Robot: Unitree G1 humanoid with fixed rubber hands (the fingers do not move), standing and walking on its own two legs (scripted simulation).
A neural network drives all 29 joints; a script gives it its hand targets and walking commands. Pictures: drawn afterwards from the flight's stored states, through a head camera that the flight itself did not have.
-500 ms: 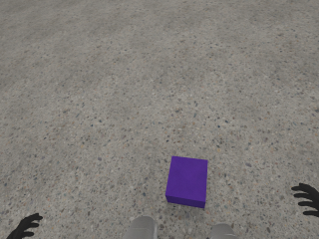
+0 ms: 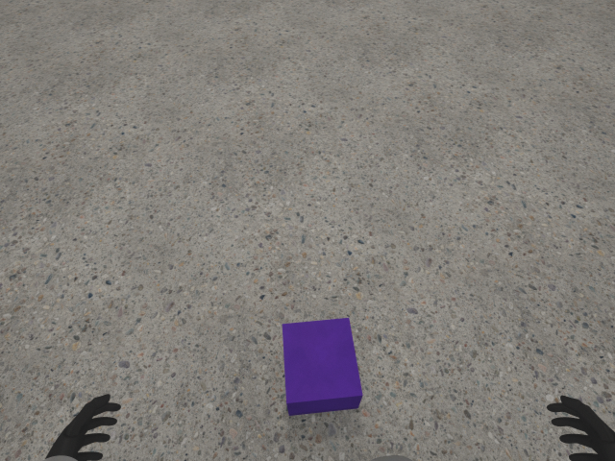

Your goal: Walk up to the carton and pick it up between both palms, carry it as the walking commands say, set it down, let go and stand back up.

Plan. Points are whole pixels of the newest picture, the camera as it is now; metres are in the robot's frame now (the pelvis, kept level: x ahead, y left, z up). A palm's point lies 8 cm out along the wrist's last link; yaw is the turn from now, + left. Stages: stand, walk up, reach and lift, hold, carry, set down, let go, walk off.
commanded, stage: walk up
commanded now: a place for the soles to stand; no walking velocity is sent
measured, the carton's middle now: (319, 365) +0.46 -0.01 -0.69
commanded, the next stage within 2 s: reach and lift in 1.40 s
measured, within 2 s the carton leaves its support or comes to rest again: neither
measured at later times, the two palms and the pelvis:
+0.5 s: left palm (90, 449) +0.15 +0.30 -0.07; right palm out of the picture +0.10 -0.36 -0.08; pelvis +0.02 -0.02 +0.01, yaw -3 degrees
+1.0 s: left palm (115, 438) +0.16 +0.28 -0.08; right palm out of the picture +0.09 -0.38 -0.08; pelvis +0.03 -0.04 +0.01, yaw -4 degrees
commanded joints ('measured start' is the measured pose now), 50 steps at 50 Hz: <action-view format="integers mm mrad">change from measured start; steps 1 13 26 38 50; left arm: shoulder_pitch -8 -57 -77 -76 -123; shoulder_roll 168 185 157 153 116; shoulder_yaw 45 42 29 49 33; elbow -7 89 143 159 186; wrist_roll -2 -1 -7 6 -9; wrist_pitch -7 0 -1 28 4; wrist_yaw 7 16 22 -3 0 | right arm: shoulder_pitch -36 -86 -75 -67 -29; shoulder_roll -195 -197 -178 -204 -176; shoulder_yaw -63 -82 -86 -96 -80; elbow -34 51 146 171 203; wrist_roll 2 -1 -4 -8 1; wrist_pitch -11 14 7 15 -7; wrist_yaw -2 4 -2 -24 -41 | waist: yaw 7 1 2 8 6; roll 84 9 -2 63 5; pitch -76 -68 -104 -91 -138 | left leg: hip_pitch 25 97 179 162 206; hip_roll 150 112 101 180 94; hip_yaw -155 -116 -127 -152 -199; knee -184 -148 -180 -163 -239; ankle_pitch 106 20 90 159 254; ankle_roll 54 62 62 101 30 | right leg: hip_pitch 15 -67 -75 -85 24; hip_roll -77 -68 -65 -34 -85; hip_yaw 70 133 148 98 175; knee -31 -76 -108 -30 -206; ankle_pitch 204 205 259 220 337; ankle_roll -59 -83 -84 -61 -59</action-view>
